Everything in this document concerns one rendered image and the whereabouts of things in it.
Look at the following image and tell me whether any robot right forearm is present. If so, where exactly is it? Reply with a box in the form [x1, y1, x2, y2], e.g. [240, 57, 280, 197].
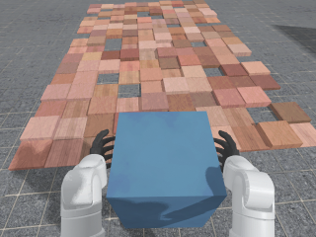
[223, 155, 276, 237]

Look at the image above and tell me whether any carton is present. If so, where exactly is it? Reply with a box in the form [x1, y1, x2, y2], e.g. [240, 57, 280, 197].
[106, 111, 227, 229]

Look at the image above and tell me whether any robot right hand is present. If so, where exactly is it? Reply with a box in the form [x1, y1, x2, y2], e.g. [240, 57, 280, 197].
[213, 130, 240, 173]

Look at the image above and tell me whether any robot left forearm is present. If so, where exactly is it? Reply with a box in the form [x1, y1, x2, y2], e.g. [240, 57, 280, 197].
[60, 154, 108, 237]

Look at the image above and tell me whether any robot left hand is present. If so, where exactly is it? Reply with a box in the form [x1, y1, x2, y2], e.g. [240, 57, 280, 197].
[89, 129, 116, 169]

